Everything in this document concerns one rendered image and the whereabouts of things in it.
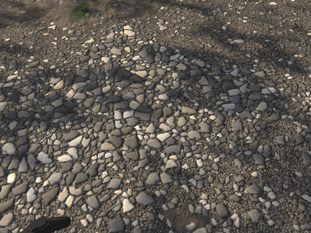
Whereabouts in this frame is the robot left hand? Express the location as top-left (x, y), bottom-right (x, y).
top-left (18, 216), bottom-right (71, 233)

